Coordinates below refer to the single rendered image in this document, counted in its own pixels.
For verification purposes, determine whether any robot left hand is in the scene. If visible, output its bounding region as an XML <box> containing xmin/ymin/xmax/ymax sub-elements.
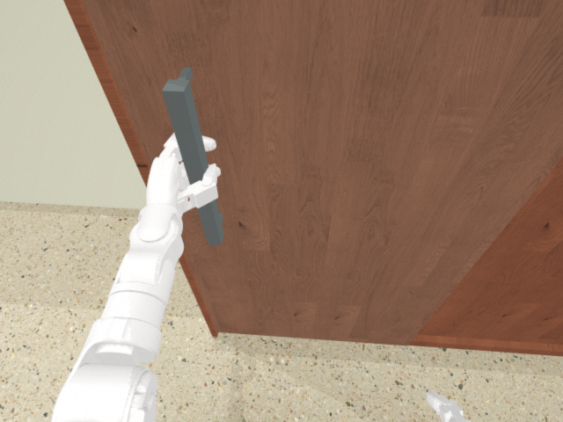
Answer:
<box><xmin>146</xmin><ymin>133</ymin><xmax>221</xmax><ymax>217</ymax></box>

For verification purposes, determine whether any robot left upper arm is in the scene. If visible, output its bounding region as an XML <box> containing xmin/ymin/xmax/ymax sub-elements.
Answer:
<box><xmin>55</xmin><ymin>363</ymin><xmax>157</xmax><ymax>422</ymax></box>

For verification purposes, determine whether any robot left forearm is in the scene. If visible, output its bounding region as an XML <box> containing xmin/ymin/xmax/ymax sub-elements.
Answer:
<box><xmin>51</xmin><ymin>203</ymin><xmax>184</xmax><ymax>422</ymax></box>

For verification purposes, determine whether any robot right hand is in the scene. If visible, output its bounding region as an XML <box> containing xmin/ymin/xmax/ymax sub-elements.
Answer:
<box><xmin>426</xmin><ymin>391</ymin><xmax>471</xmax><ymax>422</ymax></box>

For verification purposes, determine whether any wardrobe door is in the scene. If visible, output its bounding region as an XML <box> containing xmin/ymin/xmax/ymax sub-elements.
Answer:
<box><xmin>82</xmin><ymin>0</ymin><xmax>563</xmax><ymax>346</ymax></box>
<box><xmin>417</xmin><ymin>158</ymin><xmax>563</xmax><ymax>345</ymax></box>

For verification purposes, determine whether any handle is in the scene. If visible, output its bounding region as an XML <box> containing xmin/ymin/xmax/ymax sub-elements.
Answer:
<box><xmin>162</xmin><ymin>68</ymin><xmax>224</xmax><ymax>245</ymax></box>

